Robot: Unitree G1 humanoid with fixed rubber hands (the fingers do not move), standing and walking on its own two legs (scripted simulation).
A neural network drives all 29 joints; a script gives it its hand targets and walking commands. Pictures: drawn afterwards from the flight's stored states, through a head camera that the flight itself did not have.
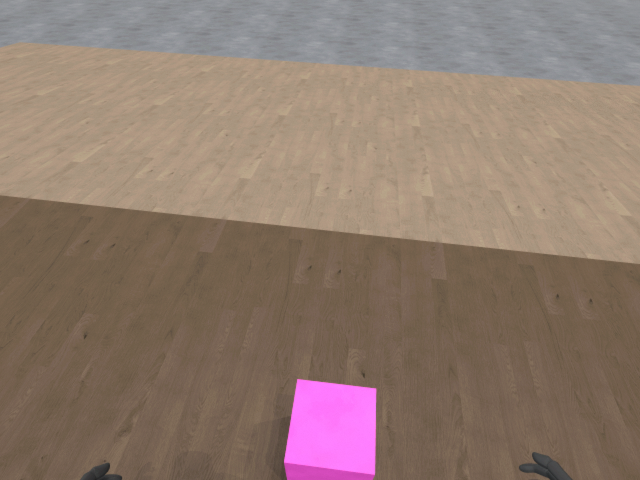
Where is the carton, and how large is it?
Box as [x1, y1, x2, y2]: [284, 379, 375, 479]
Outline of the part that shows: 297,379 284,459 287,479 372,479 374,475 375,388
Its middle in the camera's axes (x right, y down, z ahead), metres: +0.03 +0.54 +1.04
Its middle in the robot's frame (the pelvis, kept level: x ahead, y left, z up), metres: +0.39 -0.04 -0.65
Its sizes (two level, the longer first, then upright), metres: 0.210 0.200 0.250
